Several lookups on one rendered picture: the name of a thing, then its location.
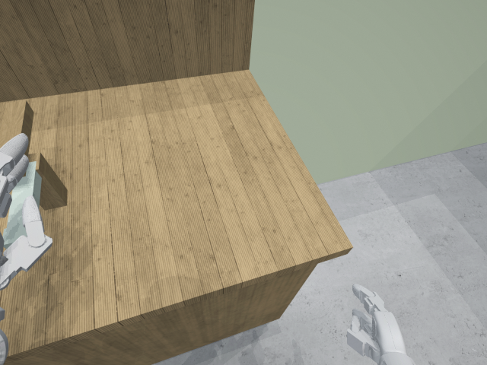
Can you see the tap lever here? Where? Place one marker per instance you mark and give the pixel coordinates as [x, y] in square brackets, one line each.
[28, 185]

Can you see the robot left hand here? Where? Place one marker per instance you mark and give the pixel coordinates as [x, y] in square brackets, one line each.
[24, 252]

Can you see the counter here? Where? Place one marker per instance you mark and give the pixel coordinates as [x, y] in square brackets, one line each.
[180, 211]

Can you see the robot right hand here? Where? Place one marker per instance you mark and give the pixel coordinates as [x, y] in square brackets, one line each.
[381, 334]

